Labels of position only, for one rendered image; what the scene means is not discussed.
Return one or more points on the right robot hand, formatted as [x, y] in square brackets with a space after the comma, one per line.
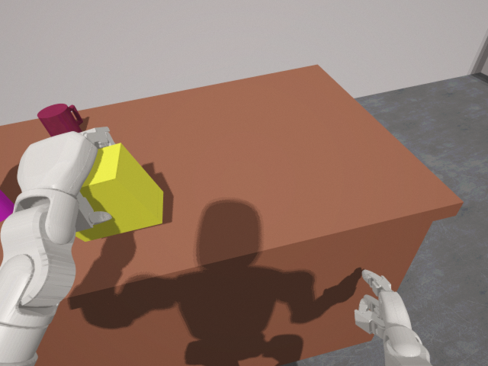
[389, 310]

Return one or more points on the sponge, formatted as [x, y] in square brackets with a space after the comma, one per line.
[118, 184]

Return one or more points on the left robot hand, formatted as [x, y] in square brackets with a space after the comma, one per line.
[63, 162]

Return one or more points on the table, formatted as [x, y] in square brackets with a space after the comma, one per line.
[278, 191]

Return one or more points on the right robot forearm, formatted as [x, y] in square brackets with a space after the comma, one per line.
[403, 347]

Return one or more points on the left robot forearm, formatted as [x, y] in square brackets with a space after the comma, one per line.
[37, 270]

